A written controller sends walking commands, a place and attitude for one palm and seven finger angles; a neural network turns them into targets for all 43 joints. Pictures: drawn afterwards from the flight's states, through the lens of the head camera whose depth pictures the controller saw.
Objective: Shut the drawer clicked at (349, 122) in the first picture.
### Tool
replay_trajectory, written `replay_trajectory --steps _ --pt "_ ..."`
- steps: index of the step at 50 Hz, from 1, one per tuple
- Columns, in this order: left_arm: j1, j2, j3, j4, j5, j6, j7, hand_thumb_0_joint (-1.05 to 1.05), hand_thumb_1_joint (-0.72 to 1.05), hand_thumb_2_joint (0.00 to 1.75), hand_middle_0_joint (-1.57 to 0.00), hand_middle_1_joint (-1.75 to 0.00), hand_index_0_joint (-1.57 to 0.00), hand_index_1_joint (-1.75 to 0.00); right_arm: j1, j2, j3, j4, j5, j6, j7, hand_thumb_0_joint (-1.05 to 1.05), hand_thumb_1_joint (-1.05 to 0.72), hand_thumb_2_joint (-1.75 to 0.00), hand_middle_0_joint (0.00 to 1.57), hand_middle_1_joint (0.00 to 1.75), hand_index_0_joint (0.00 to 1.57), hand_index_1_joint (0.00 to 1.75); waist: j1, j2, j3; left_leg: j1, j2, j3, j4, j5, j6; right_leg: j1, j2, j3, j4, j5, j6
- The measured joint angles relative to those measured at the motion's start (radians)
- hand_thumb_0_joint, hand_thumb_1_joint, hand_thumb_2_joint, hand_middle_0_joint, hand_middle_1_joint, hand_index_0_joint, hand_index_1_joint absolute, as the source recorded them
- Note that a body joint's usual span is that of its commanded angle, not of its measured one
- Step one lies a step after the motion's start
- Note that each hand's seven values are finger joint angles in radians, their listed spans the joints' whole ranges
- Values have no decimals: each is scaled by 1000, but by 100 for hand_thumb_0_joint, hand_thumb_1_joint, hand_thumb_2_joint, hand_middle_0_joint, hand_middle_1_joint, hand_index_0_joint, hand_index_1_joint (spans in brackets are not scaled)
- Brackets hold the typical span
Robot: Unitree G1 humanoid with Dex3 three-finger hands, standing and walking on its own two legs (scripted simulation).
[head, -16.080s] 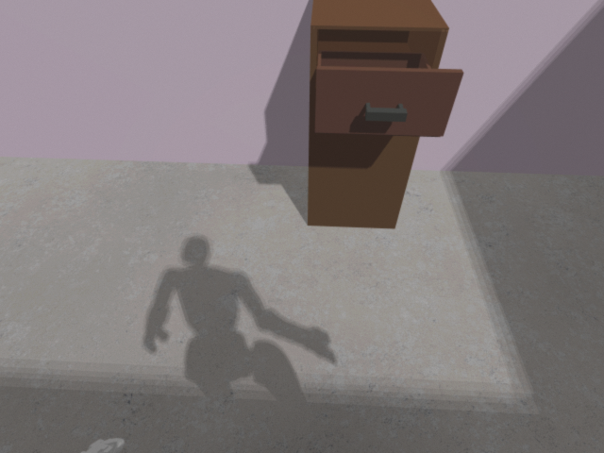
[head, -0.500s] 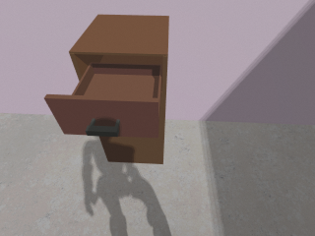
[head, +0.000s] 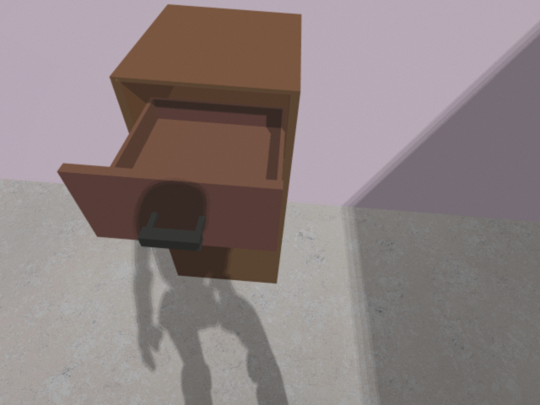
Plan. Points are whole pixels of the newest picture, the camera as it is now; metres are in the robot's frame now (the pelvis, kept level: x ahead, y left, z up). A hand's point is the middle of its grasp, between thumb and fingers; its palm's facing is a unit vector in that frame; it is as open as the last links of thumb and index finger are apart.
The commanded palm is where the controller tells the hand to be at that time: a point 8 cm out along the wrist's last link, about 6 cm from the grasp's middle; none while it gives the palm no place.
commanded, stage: shuffle to correct the standing spot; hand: left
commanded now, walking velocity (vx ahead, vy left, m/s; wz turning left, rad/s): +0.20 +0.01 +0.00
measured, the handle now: (174, 229) +0.39 +0.19 +0.01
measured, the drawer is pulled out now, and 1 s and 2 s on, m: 0.28 0.28 0.28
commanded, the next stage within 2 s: come to a stop and stand still in 0.28 s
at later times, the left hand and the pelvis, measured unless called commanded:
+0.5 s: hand out of the picture +0.07 +0.19 -0.18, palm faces +0.06 -0.99 -0.13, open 7.3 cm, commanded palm none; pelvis +0.09 +0.03 +0.00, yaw +0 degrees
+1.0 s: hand out of the picture +0.11 +0.16 -0.14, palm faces +0.05 -0.96 -0.26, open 7.3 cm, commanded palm none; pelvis +0.07 -0.03 +0.01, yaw +0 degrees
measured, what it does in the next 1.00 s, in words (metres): steps on the spot: right foot, then left foot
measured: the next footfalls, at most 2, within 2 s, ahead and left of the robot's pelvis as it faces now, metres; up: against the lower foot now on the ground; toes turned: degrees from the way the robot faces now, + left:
right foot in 0.22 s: +0.11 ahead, -0.10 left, +0.00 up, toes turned -7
left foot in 0.48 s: +0.18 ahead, +0.15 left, +0.00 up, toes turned +6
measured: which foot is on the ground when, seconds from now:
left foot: down 0.00-0.22, up 0.24-0.46, down 0.48-0.80, up 0.82-1.00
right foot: down 0.00-0.04, up 0.06-0.20, down 0.22-0.50, up 0.52-0.78, down 0.80-1.00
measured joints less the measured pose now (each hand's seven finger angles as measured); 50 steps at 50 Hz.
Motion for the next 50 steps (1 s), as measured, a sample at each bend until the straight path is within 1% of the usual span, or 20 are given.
replay_trajectory --steps 3,6,8,9,11,14,16,18,20,22,24,28,35,37,39,40,41,44,47,50 --pt "-11 2 -2 5 1 12 1 0 91 90 -19 -30 -20 -30 -17 4 0 -4 -4 -20 -7 0 -91 -90 20 30 20 30 -2 -5 1 33 -5 15 -18 -11 10 -14 -4 4 69 -28 -17" --pt "-45 3 -2 4 5 31 2 0 91 90 -20 -30 -20 -30 -12 1 1 -9 -14 -27 -14 0 -91 -90 20 30 20 30 -24 21 10 79 3 13 -53 -12 17 -54 7 -24 188 -158 -39" --pt "-72 21 6 -6 7 35 2 2 93 90 -20 -30 -20 -30 -1 1 2 -7 -15 -23 -13 0 -91 -90 20 30 20 30 -33 38 25 101 12 7 -64 -12 14 -58 16 -55 146 -139 -50" --pt "-84 32 12 -20 4 27 -3 2 94 90 -20 -30 -20 -30 6 1 2 -4 -12 -18 -11 0 -91 -90 20 30 20 30 -30 42 35 101 15 4 -46 -16 14 -49 20 -68 89 -80 -55" --pt "-98 59 23 -57 1 -4 -7 3 94 90 -20 -30 -20 -30 23 8 1 3 0 -9 -4 0 -91 -90 20 30 20 30 -13 18 48 47 -1 14 93 -18 16 -27 6 -55 -1 87 -85" --pt "-108 56 27 -78 -6 -28 2 2 93 90 -19 -30 -20 -30 6 -17 -19 21 4 27 6 0 -91 -90 20 30 20 30 10 48 60 -123 6 -21 462 -68 17 2 7 -74 19 39 -60" --pt "-88 51 26 -82 -2 -25 9 1 93 90 -19 -30 -20 -30 -23 -36 -33 14 -3 48 17 0 -91 -90 20 30 20 30 16 51 47 -225 19 -21 561 -46 13 28 10 -70 -24 28 -43" --pt "-66 49 25 -72 5 -15 14 1 93 90 -19 -30 -20 -30 -59 -46 -42 -12 -6 54 26 1 -91 -90 20 30 20 30 5 34 37 -285 41 -13 505 -8 3 52 6 -60 -74 48 -30" --pt "-52 51 22 -57 10 -4 10 0 92 90 -19 -30 -20 -30 -90 -45 -46 -47 -7 43 30 1 -91 -90 20 30 20 30 -8 6 32 -297 59 -6 353 56 -7 67 -4 -50 -103 58 -20" --pt "-44 48 18 -46 9 6 2 0 92 90 -19 -30 -20 -30 -106 -55 -48 -69 -9 26 26 1 -93 -90 20 30 20 30 -12 -13 33 -267 64 3 179 148 -21 76 -14 -41 -94 43 -9" --pt "-33 35 11 -43 3 16 -4 0 91 90 -19 -30 -20 -30 -102 -76 -46 -88 -9 0 22 1 -93 -90 20 30 20 30 -10 4 30 -215 75 -7 24 223 -34 67 -7 -40 -37 1 3" --pt "-55 39 8 -39 -5 47 -1 0 91 90 -20 -30 -20 -30 -111 -54 -30 -71 -18 10 3 1 -93 -90 19 30 20 30 -1 -29 24 -208 47 7 43 186 -18 21 -10 5 106 -144 -6" --pt "-111 45 11 -78 -4 61 7 1 93 90 -20 -30 -20 -30 -161 -58 -35 -68 -15 40 -19 1 -95 -90 20 30 21 30 0 1 56 -171 48 11 -76 258 -25 -27 12 8 121 -129 6" --pt "-120 54 16 -93 -4 65 7 1 93 90 -20 -30 -20 -30 -175 -65 -43 -79 -13 45 -19 1 -95 -90 20 30 21 30 -4 13 66 -175 56 15 -84 269 -36 -31 17 9 95 -101 5" --pt "-125 63 20 -109 -2 63 6 1 93 90 -19 -30 -20 -30 -183 -72 -50 -89 -10 53 -17 1 -94 -90 20 30 21 30 -4 23 70 -188 62 18 -70 270 -50 -12 17 8 14 -14 5" --pt "-125 67 22 -117 1 59 7 1 93 90 -19 -30 -20 -30 -185 -76 -55 -93 -8 57 -15 1 -93 -90 20 30 21 30 -2 27 69 -201 66 18 -49 264 -58 1 17 11 -31 52 -1" --pt "-128 66 23 -120 5 55 9 1 92 90 -19 -30 -20 -30 -190 -83 -60 -93 -4 65 -12 1 -93 -90 20 30 21 30 -3 42 73 -212 73 8 -22 243 -55 -1 27 6 -26 61 -19" --pt "-129 60 12 -123 9 46 11 0 92 90 -19 -30 -20 -30 -189 -92 -73 -94 0 94 -5 1 -92 -90 20 30 20 30 -9 56 59 -258 38 -44 138 47 -47 -3 29 -11 -19 32 -63" --pt "-127 46 1 -124 5 37 13 0 92 90 -19 -30 -20 -30 -187 -93 -72 -79 -1 103 6 0 -92 -90 20 30 20 30 -3 54 41 -272 12 -59 277 34 -50 7 32 -16 -61 56 -76" --pt "-122 38 -2 -122 6 30 18 0 93 90 -20 -30 -20 -30 -176 -85 -66 -69 -2 99 17 0 -92 -90 20 30 20 30 5 44 24 -237 1 -51 284 45 -58 15 37 -18 -105 88 -87"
